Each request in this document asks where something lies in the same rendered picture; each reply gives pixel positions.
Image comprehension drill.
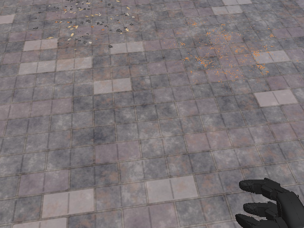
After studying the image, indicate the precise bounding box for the right robot hand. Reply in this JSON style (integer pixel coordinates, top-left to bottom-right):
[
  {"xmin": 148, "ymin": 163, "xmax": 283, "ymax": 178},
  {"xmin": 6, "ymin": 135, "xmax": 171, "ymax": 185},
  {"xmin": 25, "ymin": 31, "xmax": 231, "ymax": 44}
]
[{"xmin": 235, "ymin": 178, "xmax": 304, "ymax": 228}]

